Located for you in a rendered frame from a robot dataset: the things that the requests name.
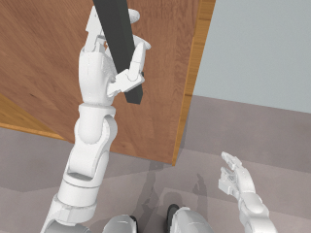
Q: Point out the right robot forearm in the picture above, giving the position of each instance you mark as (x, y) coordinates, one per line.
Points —
(253, 214)

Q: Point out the robot right foot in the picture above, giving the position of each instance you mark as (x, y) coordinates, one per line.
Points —
(170, 213)

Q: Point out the right robot hand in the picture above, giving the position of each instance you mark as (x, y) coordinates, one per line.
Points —
(239, 181)

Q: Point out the robot left upper arm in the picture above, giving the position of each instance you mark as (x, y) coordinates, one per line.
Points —
(57, 227)

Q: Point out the handle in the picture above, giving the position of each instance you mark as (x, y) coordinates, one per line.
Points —
(115, 22)

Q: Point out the robot right shin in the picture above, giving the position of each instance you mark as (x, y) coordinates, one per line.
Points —
(183, 208)

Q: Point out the left robot forearm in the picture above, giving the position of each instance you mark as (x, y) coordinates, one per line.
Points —
(75, 202)

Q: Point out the wardrobe door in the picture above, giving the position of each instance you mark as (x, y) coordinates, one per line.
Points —
(11, 113)
(40, 46)

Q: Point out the left robot hand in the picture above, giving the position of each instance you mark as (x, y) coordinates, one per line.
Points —
(97, 67)

